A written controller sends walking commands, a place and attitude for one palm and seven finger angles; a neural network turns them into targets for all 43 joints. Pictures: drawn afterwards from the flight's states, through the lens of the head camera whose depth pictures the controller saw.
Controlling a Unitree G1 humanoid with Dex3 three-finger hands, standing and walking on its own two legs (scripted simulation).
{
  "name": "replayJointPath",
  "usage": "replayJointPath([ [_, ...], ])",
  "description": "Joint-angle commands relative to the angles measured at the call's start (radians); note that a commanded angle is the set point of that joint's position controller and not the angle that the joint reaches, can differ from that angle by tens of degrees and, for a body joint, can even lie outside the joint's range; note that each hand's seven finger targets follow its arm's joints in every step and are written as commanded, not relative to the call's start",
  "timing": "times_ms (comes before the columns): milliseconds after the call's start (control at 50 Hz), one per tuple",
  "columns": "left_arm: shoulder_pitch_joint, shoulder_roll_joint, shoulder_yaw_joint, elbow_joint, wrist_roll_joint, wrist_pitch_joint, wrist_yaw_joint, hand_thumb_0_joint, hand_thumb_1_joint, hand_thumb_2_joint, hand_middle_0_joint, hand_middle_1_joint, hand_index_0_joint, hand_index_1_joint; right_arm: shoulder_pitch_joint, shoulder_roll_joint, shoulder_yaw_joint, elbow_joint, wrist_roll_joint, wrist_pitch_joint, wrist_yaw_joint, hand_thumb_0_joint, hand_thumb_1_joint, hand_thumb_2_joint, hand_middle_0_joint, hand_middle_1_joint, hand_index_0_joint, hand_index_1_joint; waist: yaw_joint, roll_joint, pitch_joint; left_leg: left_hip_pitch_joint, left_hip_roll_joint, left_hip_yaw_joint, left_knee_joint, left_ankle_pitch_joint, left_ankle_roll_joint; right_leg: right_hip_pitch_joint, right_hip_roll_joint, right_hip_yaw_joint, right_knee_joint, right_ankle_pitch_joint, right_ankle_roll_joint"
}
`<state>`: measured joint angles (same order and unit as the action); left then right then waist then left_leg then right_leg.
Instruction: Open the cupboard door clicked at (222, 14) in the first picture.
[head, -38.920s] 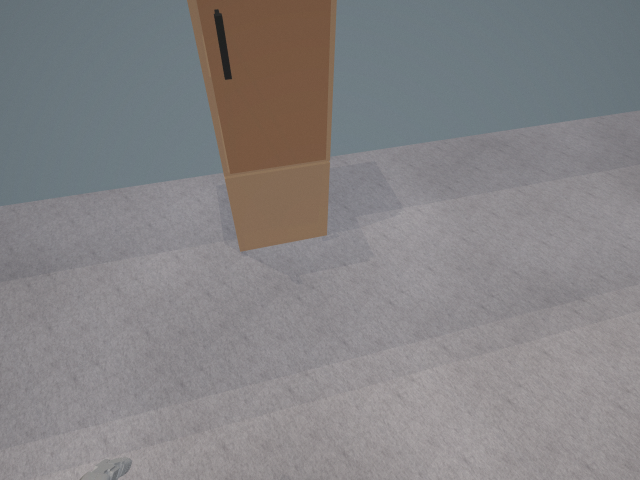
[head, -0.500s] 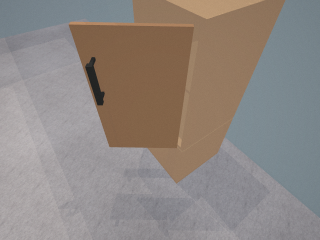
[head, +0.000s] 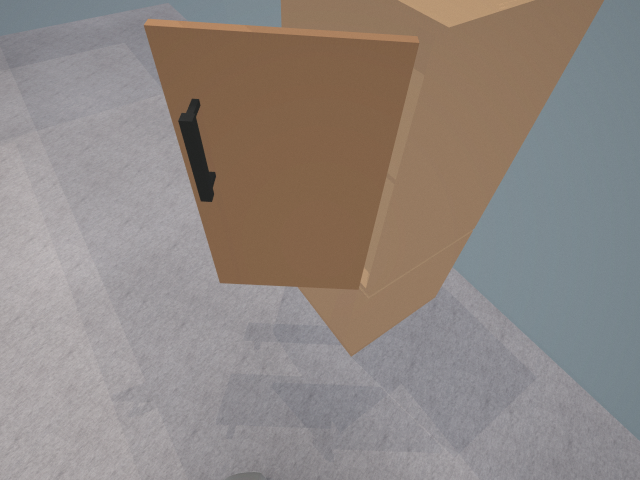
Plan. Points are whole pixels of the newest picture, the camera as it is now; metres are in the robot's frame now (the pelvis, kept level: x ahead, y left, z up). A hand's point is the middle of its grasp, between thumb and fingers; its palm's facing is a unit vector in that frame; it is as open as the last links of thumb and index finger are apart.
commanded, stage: come to a stop and stand still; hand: left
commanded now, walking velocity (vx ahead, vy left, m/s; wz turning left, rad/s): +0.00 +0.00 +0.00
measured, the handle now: (201, 153) +0.53 +0.23 +0.08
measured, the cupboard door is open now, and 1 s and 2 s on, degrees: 53 53 53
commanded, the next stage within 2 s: look again from close up in 0.38 s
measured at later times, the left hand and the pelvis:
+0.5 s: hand out of the picture +0.00 +0.18 -0.18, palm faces +0.00 -0.98 -0.18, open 7.4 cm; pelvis +0.00 +0.01 +0.00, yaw +1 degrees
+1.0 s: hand out of the picture +0.05 +0.18 -0.17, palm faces +0.01 -0.98 -0.19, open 7.3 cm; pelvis +0.03 +0.01 +0.00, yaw +0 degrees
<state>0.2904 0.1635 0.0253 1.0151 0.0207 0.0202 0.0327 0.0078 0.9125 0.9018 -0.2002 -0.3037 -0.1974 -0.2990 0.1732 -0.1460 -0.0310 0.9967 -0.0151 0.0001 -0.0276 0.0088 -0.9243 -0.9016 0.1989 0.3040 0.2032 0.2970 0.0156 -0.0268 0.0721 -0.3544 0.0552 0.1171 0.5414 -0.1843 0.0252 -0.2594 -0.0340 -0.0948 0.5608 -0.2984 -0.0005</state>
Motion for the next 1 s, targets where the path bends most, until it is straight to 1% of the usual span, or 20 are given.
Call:
replayJointPath([
  [0,0.089,0.082,0.015,-0.035,0.010,-0.018,-0.003,0.000,0.900,0.900,-0.200,-0.300,-0.200,-0.300,0.061,-0.082,-0.022,-0.043,0.001,0.006,0.002,0.000,-0.900,-0.900,0.200,0.300,0.200,0.300,-0.014,-0.064,-0.103,0.052,0.046,-0.083,-0.056,-0.077,0.009,-0.012,-0.129,0.167,-0.182,0.078,-0.048],
  [40,0.043,0.101,0.014,-0.046,0.005,-0.022,-0.002,0.000,0.900,0.900,-0.200,-0.300,-0.200,-0.300,0.080,-0.055,-0.013,-0.033,-0.001,0.015,0.010,0.000,-0.900,-0.900,0.200,0.300,0.200,0.300,-0.036,-0.115,-0.064,0.091,0.017,-0.057,-0.018,-0.103,-0.013,-0.107,-0.171,0.192,-0.252,-0.045,-0.078],
  [80,0.030,0.092,0.009,-0.049,0.004,-0.021,-0.002,0.000,0.900,0.900,-0.200,-0.300,-0.200,-0.300,0.099,-0.055,-0.008,-0.013,-0.003,0.013,0.013,0.000,-0.900,-0.900,0.200,0.300,0.200,0.300,-0.044,-0.055,-0.031,0.135,0.029,-0.074,-0.047,-0.084,-0.011,-0.168,-0.135,0.162,-0.263,-0.148,-0.064],
  [120,0.046,0.085,0.006,-0.041,0.003,-0.022,-0.004,0.000,0.900,0.900,-0.200,-0.300,-0.200,-0.300,0.100,-0.065,-0.006,-0.004,-0.005,0.010,0.014,0.000,-0.900,-0.900,0.200,0.300,0.200,0.300,-0.033,-0.009,0.001,0.105,0.045,-0.102,-0.099,-0.118,-0.006,-0.163,-0.105,0.135,-0.249,-0.175,-0.046],
  [180,0.079,0.074,0.002,-0.020,0.002,-0.025,-0.005,0.000,0.900,0.900,-0.200,-0.300,-0.200,-0.300,0.100,-0.073,0.000,0.009,-0.005,0.003,0.013,0.000,-0.900,-0.900,0.200,0.300,0.200,0.300,-0.014,0.031,0.037,0.032,0.060,-0.142,-0.181,-0.170,0.000,-0.094,-0.077,0.113,-0.238,-0.134,-0.030],
  [300,0.113,0.064,-0.004,0.016,-0.003,-0.033,-0.005,0.000,0.900,0.900,-0.200,-0.300,-0.200,-0.300,0.136,-0.076,0.012,0.041,-0.004,-0.006,0.010,0.000,-0.900,-0.900,0.200,0.300,0.200,0.300,-0.006,0.062,0.018,0.033,0.056,-0.147,-0.216,-0.163,-0.003,-0.029,-0.077,0.100,-0.245,-0.080,-0.031],
  [320,0.182,0.100,-0.012,0.030,0.011,-0.033,0.034,0.000,0.900,0.900,-0.200,-0.300,-0.200,-0.300,0.015,-0.130,-0.006,-0.032,0.002,-0.001,0.010,0.000,-0.900,-0.900,0.200,0.300,0.200,0.300,0.042,0.093,0.101,0.005,0.025,-0.061,0.029,-0.147,-0.050,-0.091,-0.122,0.186,-0.295,0.050,-0.032],
  [340,0.065,0.155,-0.010,-0.022,0.007,-0.044,0.023,0.000,0.900,0.900,-0.200,-0.300,-0.200,-0.300,0.115,-0.061,0.001,-0.042,-0.002,0.012,0.023,0.000,-0.900,-0.900,0.200,0.300,0.200,0.300,-0.066,0.069,0.012,0.066,0.008,-0.056,0.098,-0.181,-0.044,-0.179,-0.194,0.234,-0.332,-0.293,-0.088],
  [360,0.013,0.166,0.005,-0.050,0.007,-0.050,0.017,0.000,0.900,0.900,-0.200,-0.300,-0.200,-0.300,0.162,-0.063,0.004,-0.025,-0.015,0.015,0.028,0.000,-0.900,-0.900,0.200,0.300,0.200,0.300,-0.075,0.101,-0.024,0.108,0.008,-0.053,0.092,-0.147,-0.033,-0.188,-0.202,0.203,-0.313,-0.301,-0.108],
  [380,0.000,0.160,0.007,-0.053,0.003,-0.053,0.017,0.000,0.900,0.900,-0.200,-0.300,-0.200,-0.300,0.194,-0.067,0.002,-0.023,-0.013,0.012,0.029,0.000,-0.900,-0.900,0.200,0.300,0.200,0.300,-0.087,0.086,-0.044,0.121,0.009,-0.056,0.073,-0.131,-0.026,-0.179,-0.164,0.151,-0.271,-0.281,-0.099],
  [420,0.019,0.128,0.005,-0.050,-0.002,-0.055,0.012,0.000,0.900,0.900,-0.200,-0.300,-0.200,-0.300,0.214,-0.077,0.005,-0.028,-0.008,-0.004,0.027,0.000,-0.900,-0.900,0.200,0.300,0.200,0.300,-0.071,0.052,-0.069,0.096,0.013,-0.090,0.000,-0.096,-0.013,-0.119,-0.113,0.104,-0.178,-0.172,-0.081],
  [460,0.042,0.090,0.003,-0.046,0.000,-0.045,0.011,0.000,0.900,0.900,-0.200,-0.300,-0.200,-0.300,0.214,-0.103,0.003,-0.038,-0.011,-0.016,0.022,0.000,-0.900,-0.900,0.200,0.300,0.200,0.300,-0.050,0.100,-0.047,0.022,0.063,-0.174,-0.112,-0.118,0.013,-0.063,-0.058,0.047,-0.092,-0.138,-0.062],
  [500,0.094,0.061,0.001,-0.029,-0.002,-0.035,0.009,0.000,0.900,0.900,-0.200,-0.300,-0.200,-0.300,0.174,-0.130,-0.001,-0.041,-0.011,-0.014,0.016,0.000,-0.900,-0.900,0.200,0.300,0.200,0.300,-0.018,0.180,-0.014,-0.058,0.105,-0.271,-0.227,-0.269,0.045,-0.018,-0.014,0.025,-0.034,-0.116,-0.043],
  [520,0.111,0.055,-0.003,-0.018,-0.002,-0.034,0.006,0.000,0.900,0.900,-0.200,-0.300,-0.200,-0.300,0.159,-0.134,-0.001,-0.043,-0.009,-0.013,0.014,0.000,-0.900,-0.900,0.200,0.300,0.200,0.300,-0.005,0.145,0.000,-0.084,0.106,-0.280,-0.257,-0.333,0.051,0.004,-0.012,0.025,-0.038,-0.091,-0.040],
  [540,0.115,0.052,-0.005,-0.015,0.000,-0.035,0.005,0.000,0.900,0.900,-0.200,-0.300,-0.200,-0.300,0.154,-0.131,-0.002,-0.042,-0.008,-0.013,0.013,0.000,-0.900,-0.900,0.200,0.300,0.200,0.300,0.000,0.091,0.015,-0.108,0.097,-0.267,-0.259,-0.355,0.050,0.018,-0.017,0.033,-0.053,-0.076,-0.039],
  [580,0.109,0.056,-0.006,-0.008,-0.001,-0.043,0.005,0.000,0.900,0.900,-0.200,-0.300,-0.200,-0.300,0.159,-0.111,0.006,-0.030,-0.008,-0.019,0.014,0.000,-0.900,-0.900,0.200,0.300,0.200,0.300,0.000,0.011,0.005,-0.076,0.068,-0.215,-0.216,-0.242,0.038,0.031,-0.046,0.061,-0.093,-0.035,-0.044],
  [620,0.094,0.067,-0.005,-0.014,-0.004,-0.045,0.008,0.000,0.900,0.900,-0.200,-0.300,-0.200,-0.300,0.181,-0.101,0.008,-0.015,-0.006,-0.023,0.015,0.000,-0.900,-0.900,0.200,0.300,0.200,0.300,-0.013,-0.014,-0.015,-0.015,0.053,-0.181,-0.183,-0.157,0.030,0.008,-0.064,0.078,-0.116,-0.030,-0.043],
  [660,0.087,0.073,-0.007,-0.015,-0.004,-0.049,0.009,0.000,0.900,0.900,-0.200,-0.300,-0.200,-0.300,0.185,-0.092,0.011,-0.001,-0.006,-0.029,0.016,0.000,-0.900,-0.900,0.200,0.300,0.200,0.300,-0.016,-0.003,-0.036,0.037,0.050,-0.162,-0.168,-0.062,0.028,0.012,-0.071,0.075,-0.119,0.027,-0.038],
  [800,0.082,0.089,-0.005,-0.006,-0.005,-0.048,0.012,0.000,0.900,0.900,-0.200,-0.300,-0.200,-0.300,0.169,-0.101,0.017,0.034,-0.002,-0.036,0.013,0.000,-0.900,-0.900,0.200,0.300,0.200,0.300,-0.015,0.009,-0.056,0.098,0.051,-0.135,-0.144,0.074,0.026,0.032,-0.084,0.078,-0.124,0.103,-0.026],
  [980,0.082,0.097,-0.011,0.019,-0.003,-0.045,0.010,0.000,0.900,0.900,-0.200,-0.300,-0.200,-0.300,0.124,-0.110,0.019,0.055,0.002,-0.032,0.010,0.000,-0.900,-0.900,0.200,0.300,0.200,0.300,-0.017,0.063,-0.023,0.127,0.050,-0.125,-0.153,0.071,0.019,0.026,-0.084,0.089,-0.163,0.110,-0.023],
])
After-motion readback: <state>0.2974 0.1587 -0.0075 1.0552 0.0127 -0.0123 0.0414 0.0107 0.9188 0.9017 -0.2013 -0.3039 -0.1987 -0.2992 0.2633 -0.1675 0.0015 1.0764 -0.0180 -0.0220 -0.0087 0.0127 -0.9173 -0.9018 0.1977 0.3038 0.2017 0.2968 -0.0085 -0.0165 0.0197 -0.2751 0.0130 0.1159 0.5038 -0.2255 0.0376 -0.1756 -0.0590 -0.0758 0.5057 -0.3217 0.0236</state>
